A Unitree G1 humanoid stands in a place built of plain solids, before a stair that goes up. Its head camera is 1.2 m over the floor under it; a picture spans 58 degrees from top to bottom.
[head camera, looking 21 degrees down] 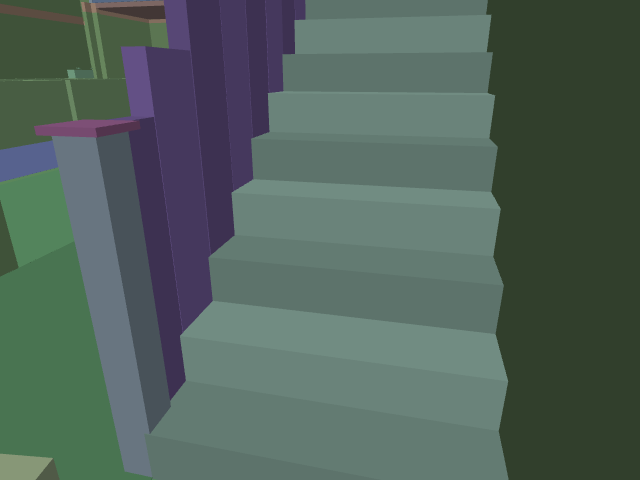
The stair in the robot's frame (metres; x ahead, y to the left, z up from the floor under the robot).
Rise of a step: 0.19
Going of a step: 0.25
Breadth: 1.05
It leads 13 degrees to the right of straight ahead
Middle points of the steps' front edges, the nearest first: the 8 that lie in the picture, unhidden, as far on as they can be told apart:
0.89 0.02 0.19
1.14 -0.03 0.37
1.38 -0.09 0.56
1.62 -0.14 0.74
1.87 -0.20 0.93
2.11 -0.26 1.11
2.36 -0.31 1.30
2.60 -0.37 1.48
